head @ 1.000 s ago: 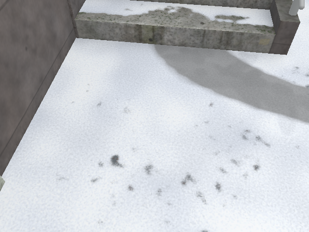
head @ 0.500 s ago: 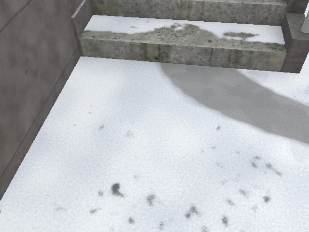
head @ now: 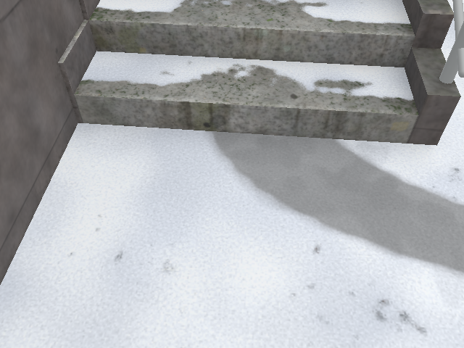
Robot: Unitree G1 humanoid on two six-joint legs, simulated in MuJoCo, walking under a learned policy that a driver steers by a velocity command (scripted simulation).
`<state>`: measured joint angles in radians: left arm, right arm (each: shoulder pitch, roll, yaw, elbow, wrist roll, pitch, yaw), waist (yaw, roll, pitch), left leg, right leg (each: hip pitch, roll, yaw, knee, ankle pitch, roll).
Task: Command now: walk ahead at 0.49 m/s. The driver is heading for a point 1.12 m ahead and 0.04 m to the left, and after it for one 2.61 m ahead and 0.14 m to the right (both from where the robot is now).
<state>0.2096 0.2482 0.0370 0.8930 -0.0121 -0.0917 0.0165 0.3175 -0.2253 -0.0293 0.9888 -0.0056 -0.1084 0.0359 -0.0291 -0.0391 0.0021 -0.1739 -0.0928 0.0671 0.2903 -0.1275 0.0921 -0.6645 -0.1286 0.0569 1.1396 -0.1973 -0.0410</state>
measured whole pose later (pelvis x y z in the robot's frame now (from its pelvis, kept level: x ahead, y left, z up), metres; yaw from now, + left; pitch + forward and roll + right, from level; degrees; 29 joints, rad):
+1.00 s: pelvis +0.55 -0.01 -0.01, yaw +1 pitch +1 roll +0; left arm 0.29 0.26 0.05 0.96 -0.02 -0.10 0.00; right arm 0.18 -0.24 -0.05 0.91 0.00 -0.10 0.03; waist 0.00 -0.03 0.02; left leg -0.34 -0.03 0.06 0.46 -0.15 0.07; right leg -0.44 -0.06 0.03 1.19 -0.35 -0.05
